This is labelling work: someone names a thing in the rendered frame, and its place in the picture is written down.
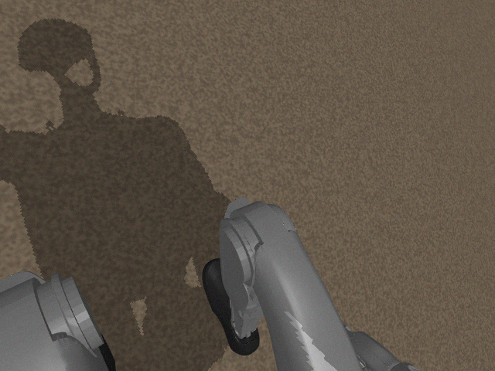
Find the right robot foot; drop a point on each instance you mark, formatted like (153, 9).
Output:
(220, 305)

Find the left robot foot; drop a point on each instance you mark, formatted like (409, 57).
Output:
(108, 357)

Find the right robot hand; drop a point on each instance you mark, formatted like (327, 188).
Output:
(371, 353)

